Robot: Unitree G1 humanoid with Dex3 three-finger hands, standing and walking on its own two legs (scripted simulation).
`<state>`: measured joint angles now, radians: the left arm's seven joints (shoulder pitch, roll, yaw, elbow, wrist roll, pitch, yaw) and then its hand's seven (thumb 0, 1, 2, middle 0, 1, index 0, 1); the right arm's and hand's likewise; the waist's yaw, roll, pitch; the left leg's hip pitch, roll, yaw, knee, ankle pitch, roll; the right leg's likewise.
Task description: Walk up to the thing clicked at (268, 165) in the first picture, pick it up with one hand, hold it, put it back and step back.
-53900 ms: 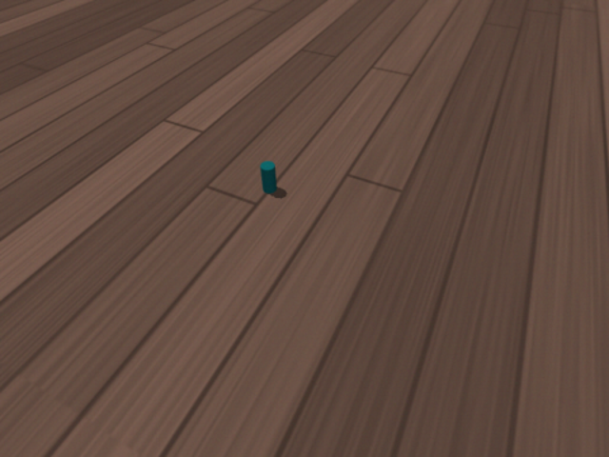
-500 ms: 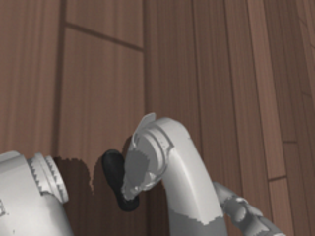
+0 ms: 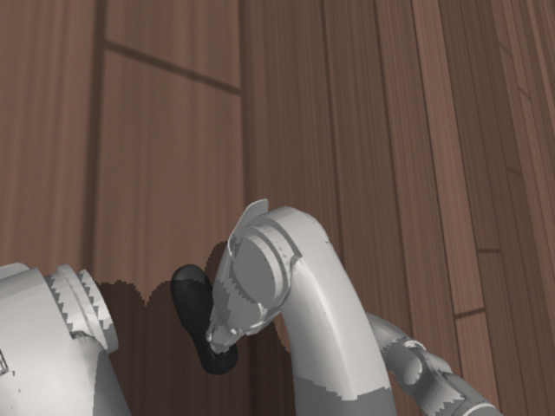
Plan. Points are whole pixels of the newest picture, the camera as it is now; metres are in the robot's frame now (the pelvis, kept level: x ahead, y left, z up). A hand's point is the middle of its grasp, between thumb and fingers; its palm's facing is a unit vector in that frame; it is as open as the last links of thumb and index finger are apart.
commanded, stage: open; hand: left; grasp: from the side
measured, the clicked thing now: out of the picture +0.45 +0.35 -0.23
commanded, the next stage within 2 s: withdraw in 0.64 s
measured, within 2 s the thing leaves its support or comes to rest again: rests again in 0.56 s
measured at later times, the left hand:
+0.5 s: hand out of the picture +0.47 +0.37 -0.17, palm faces +0.59 -0.81 -0.02, open 12.4 cm
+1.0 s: hand out of the picture +0.46 +0.40 -0.15, palm faces +0.63 -0.78 +0.00, open 16.7 cm
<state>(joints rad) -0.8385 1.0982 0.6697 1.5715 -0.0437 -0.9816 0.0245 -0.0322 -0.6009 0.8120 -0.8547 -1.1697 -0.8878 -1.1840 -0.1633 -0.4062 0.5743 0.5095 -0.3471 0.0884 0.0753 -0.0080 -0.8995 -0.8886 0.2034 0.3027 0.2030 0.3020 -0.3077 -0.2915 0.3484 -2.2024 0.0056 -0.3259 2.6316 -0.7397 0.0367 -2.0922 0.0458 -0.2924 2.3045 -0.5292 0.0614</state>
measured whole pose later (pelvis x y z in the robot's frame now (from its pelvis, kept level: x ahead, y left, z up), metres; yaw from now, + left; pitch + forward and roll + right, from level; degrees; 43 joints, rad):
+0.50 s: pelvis +0.00 +0.00 +0.00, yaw +0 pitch +15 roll -19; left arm -0.86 1.11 0.65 1.59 -0.07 -0.99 0.00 -0.02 -0.44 0.51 -0.66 -0.68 -0.68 -0.67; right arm -0.17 -0.41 0.59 0.49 -0.34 0.11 0.08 -0.01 -0.89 -0.89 0.20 0.30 0.20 0.30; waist -0.32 -0.28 0.34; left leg -2.20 0.01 -0.32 2.63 -0.74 0.04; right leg -2.10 0.05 -0.29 2.30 -0.52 0.06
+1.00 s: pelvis +0.00 +0.00 +0.00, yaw +0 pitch +16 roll -19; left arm -0.85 1.13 0.74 1.50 -0.06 -0.95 -0.04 -0.01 -0.61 0.21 -0.22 -0.26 -0.23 -0.25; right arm -0.15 -0.39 0.57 0.51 -0.32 0.12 0.06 -0.01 -0.88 -0.89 0.20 0.30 0.20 0.30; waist -0.30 -0.29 0.33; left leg -2.20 0.01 -0.33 2.62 -0.75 0.03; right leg -2.09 0.05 -0.29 2.30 -0.53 0.06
